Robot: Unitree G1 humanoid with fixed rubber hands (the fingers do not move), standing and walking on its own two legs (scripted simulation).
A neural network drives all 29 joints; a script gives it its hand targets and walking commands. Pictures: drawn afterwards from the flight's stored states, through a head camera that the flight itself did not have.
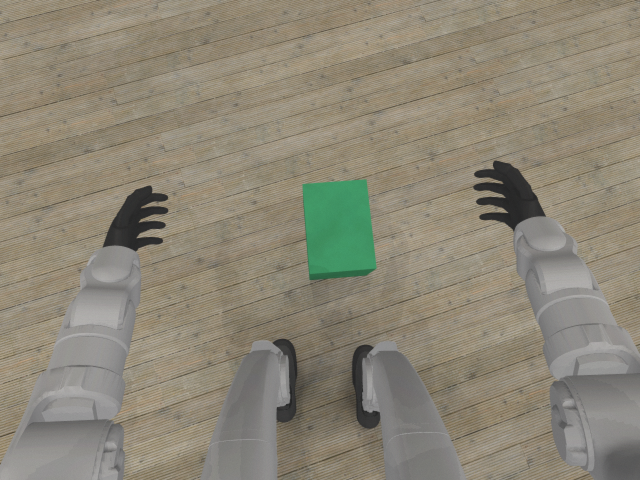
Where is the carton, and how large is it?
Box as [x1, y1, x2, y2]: [302, 179, 376, 279]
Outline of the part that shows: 366,179 302,184 310,279 365,275 376,268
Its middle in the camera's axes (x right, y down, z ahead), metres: +0.04 -0.01 +1.02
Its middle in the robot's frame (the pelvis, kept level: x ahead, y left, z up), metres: +0.48 -0.05 -0.61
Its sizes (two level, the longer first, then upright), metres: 0.222 0.159 0.174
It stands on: the floor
